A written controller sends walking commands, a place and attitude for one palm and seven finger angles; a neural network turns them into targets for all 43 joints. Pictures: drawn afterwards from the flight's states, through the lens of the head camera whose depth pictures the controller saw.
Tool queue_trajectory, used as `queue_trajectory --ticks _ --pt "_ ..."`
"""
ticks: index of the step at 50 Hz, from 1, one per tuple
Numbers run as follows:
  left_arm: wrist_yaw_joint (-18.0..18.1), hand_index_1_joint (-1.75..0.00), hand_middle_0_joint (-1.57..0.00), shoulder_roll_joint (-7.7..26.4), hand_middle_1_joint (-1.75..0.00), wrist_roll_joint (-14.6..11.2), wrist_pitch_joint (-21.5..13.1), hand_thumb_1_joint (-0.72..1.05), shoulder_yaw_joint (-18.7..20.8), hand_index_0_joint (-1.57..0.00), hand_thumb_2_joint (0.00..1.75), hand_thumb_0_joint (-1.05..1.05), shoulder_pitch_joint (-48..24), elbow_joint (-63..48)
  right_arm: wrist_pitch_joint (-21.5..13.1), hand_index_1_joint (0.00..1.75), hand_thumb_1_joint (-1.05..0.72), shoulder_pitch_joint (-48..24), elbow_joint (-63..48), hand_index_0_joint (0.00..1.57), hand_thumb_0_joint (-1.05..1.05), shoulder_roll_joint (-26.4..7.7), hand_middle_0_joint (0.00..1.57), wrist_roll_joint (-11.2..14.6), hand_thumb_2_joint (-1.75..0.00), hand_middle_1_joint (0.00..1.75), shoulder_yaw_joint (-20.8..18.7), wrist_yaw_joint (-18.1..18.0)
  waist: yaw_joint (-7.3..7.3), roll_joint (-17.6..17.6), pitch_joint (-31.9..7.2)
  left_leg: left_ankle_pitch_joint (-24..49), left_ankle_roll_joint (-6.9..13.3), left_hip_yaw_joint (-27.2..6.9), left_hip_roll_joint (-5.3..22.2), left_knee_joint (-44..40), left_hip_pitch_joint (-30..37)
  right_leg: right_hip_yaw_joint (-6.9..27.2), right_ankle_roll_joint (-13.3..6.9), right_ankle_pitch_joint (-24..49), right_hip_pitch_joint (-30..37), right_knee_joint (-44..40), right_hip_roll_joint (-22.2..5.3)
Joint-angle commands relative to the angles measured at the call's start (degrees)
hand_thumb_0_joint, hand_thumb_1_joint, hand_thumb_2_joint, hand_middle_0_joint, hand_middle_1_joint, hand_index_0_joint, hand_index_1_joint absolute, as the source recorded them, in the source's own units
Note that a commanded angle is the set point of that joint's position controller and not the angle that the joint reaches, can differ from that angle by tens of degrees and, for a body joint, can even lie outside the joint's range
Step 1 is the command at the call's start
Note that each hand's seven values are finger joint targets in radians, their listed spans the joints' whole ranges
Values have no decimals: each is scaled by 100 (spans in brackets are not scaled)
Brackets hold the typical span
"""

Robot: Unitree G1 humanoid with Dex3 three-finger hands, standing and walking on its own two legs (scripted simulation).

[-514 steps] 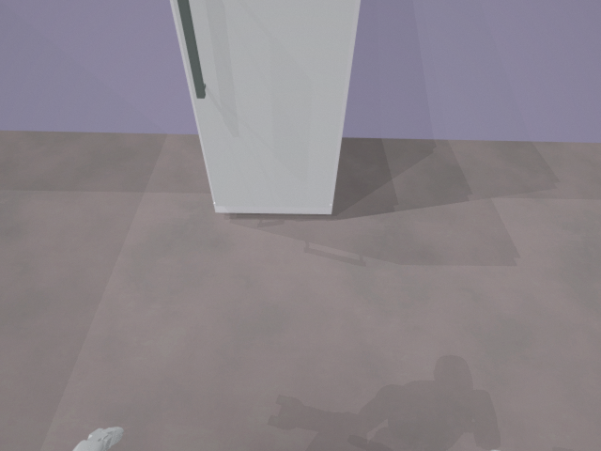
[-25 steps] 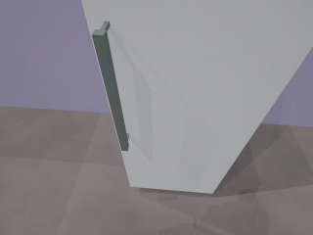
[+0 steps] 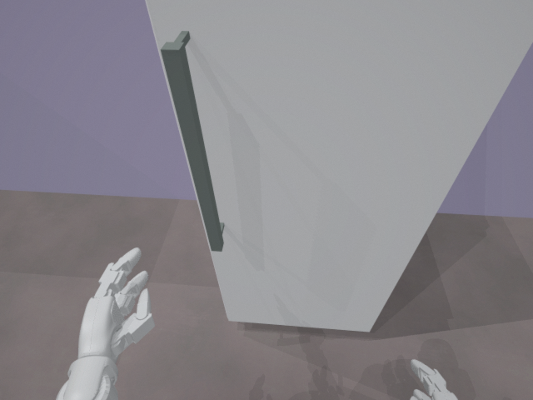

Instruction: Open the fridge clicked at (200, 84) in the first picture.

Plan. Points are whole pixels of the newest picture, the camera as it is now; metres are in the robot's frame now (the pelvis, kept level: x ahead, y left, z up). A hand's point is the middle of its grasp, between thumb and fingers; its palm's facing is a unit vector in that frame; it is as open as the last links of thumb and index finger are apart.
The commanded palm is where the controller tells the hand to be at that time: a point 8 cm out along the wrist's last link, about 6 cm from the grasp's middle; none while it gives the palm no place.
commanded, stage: raise the hand to about handle height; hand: left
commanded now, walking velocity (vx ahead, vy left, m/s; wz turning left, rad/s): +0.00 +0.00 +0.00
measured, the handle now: (204, 166) +0.48 +0.13 +0.10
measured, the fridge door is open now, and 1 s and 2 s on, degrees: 0 0 0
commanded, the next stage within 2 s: move the hooked fingers beside the handle in 1.88 s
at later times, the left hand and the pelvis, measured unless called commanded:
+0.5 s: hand (137, 342) +0.21 +0.20 +0.00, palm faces -0.16 -0.99 -0.05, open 10.4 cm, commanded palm +0.17 +0.27 +0.01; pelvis -0.03 +0.01 -0.05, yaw +1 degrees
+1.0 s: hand (81, 302) +0.24 +0.27 +0.06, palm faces +0.00 -1.00 -0.07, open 13.3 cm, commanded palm +0.21 +0.32 +0.06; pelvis +0.00 +0.03 -0.03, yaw +0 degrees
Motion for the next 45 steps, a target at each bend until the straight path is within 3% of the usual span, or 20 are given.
queue_trajectory --ticks 1,3,5,8,11,12,14,17,19,20,22,24,26,27,30,34,36,37,41,45 --pt "-1454 -48 -22 401 -48 -380 -1461 62 650 -22 78 0 2163 636 -376 30 -90 -636 -1431 20 0 -822 20 8 -90 30 -440 244 623 -1252 154 385 -100 29 -134 669 -1271 42 -111 492 -913 362 66" --pt "-2164 -51 -22 746 -51 -464 -1782 57 760 -22 76 0 1827 452 -383 30 -90 -774 -1831 20 0 -880 20 50 -90 30 -452 341 542 -644 -415 436 -103 137 -209 1130 -1485 204 -139 826 -927 754 -22" --pt "-2352 -54 -23 1066 -54 -551 -1607 53 995 -23 74 0 1275 -207 -324 30 -90 -845 -2205 20 0 -876 20 121 -90 30 -428 297 585 -397 -885 148 -5 245 -245 1361 -1785 352 -93 290 -1082 884 -16" --pt "-2097 -58 -23 1195 -58 -865 -1544 46 1167 -23 71 0 31 -1547 -324 30 -90 -721 -2516 20 0 -789 20 123 -90 30 -381 166 375 18 -1193 -368 74 107 -167 1556 -1793 544 -34 -890 -1525 841 32" --pt "-1623 -63 -24 1366 -63 -812 -1980 39 1019 -24 68 0 -1314 -3273 -401 30 -90 -420 -2361 20 0 -745 20 21 -90 30 -280 17 39 491 -1516 -316 157 -172 -5 1790 -1434 493 -77 -737 -1888 1118 166" --pt "-1534 -64 -24 1383 -64 -692 -2053 36 949 -24 67 0 -1117 -3435 -429 30 -90 -316 -2281 20 0 -754 20 5 -90 30 -265 -34 29 745 -1609 -269 164 -215 33 1789 -1298 478 -126 -667 -1925 1139 180" --pt "-1529 -68 -24 1115 -68 -522 -2070 32 461 -24 65 0 -769 -3401 -487 30 -90 -255 -2103 20 0 -789 20 26 -90 30 -189 -94 -124 823 -1426 -115 192 -314 90 1768 -1140 250 -142 -301 -2124 1268 234" --pt "-1844 -72 -25 1172 -72 -426 -1566 25 236 -25 62 0 -807 -2586 -509 30 -90 -240 -1926 20 0 -886 20 102 -90 30 -104 -154 -317 589 -926 -278 179 -445 110 1720 -1443 163 -100 -315 -2167 1147 265" --pt "-2074 -75 -25 1343 -75 -425 -919 20 460 -25 60 0 -461 -1724 -442 30 -90 -220 -1928 20 0 -891 20 179 -90 30 -104 -191 -230 120 -677 -588 163 -437 74 1522 -1762 207 -48 -686 -1978 836 255" --pt "-2161 -76 -25 1415 -76 -469 -581 18 638 -25 59 0 -280 -1463 -396 30 -90 -268 -1985 20 0 -900 20 213 -90 30 -108 -214 -109 -166 -733 -591 160 -418 66 1417 -1811 222 -21 -775 -1813 717 234" --pt "-2262 -80 -25 1581 -80 -682 5 13 1088 -25 57 0 86 -1396 -312 30 -90 -437 -2217 20 0 -869 20 259 -90 30 -106 -219 238 -216 -1172 -326 140 -337 -10 1221 -1663 172 -14 -602 -1299 639 180" --pt "-2156 -82 -26 1705 -82 -969 279 8 1536 -26 55 0 196 -1743 -264 30 -90 -578 -2337 20 0 -765 20 243 -90 30 -82 -223 439 -249 -1502 46 124 -307 -27 1110 -1452 106 3 -231 -841 634 145" --pt "-1903 -86 -26 1811 -86 -1150 215 4 1954 -26 53 0 323 -2071 -267 30 -90 -573 -2327 20 0 -641 20 170 -90 30 -58 -185 601 -229 -1623 522 92 -357 10 1032 -1294 -42 -45 333 -588 788 221" --pt "-1793 -87 -26 1721 -87 -1153 54 1 1909 -26 52 0 239 -2415 -295 30 -90 -496 -2315 20 0 -621 20 157 -90 30 -55 -155 556 -93 -1688 722 86 -341 19 1020 -1157 -72 -51 583 -628 833 235" --pt "-1551 -92 -27 1495 -92 -958 -426 -6 1562 -27 49 0 -50 -2546 -358 30 -90 -316 -2135 20 0 -644 20 108 -90 30 -78 -80 286 129 -1225 679 61 -351 82 995 -997 -152 -53 502 -1145 871 290" --pt "-1832 -98 -27 1416 -98 -731 -630 -15 1090 -27 45 0 -494 -2112 -452 30 -90 -78 -1992 20 0 -842 20 128 -90 30 -77 -80 -28 231 -890 187 76 -437 106 965 -1023 -146 -50 41 -1562 791 285" --pt "-2068 -100 -28 1557 -100 -783 -508 -20 1109 -28 43 0 -631 -1991 -506 30 -90 -51 -2007 20 0 -930 20 165 -90 30 -78 -134 -24 237 -974 129 99 -445 95 922 -954 -89 -67 28 -1424 696 284" --pt "-2154 -102 -28 1774 -102 -840 -440 -22 1338 -28 42 0 -643 -1990 -523 30 -90 -28 -2003 20 0 -952 20 186 -90 30 -97 -160 28 118 -1199 222 99 -446 92 884 -864 -83 -56 131 -1235 651 265" --pt "-2221 -108 -29 2408 -108 -984 -250 -31 1977 -29 38 0 -787 -2259 -541 30 -90 -79 -2005 20 0 -984 20 193 -90 30 -83 -229 262 408 -1583 905 74 -460 91 799 -451 -121 -98 711 -806 675 283" --pt "-2046 -114 -29 2131 -114 -1130 -241 -41 1961 -29 34 0 -751 -2393 -519 30 -90 -137 -2004 20 0 -875 20 200 -90 30 -37 -184 280 691 -1347 1418 -26 -472 128 669 -148 -225 -94 1053 -790 617 304"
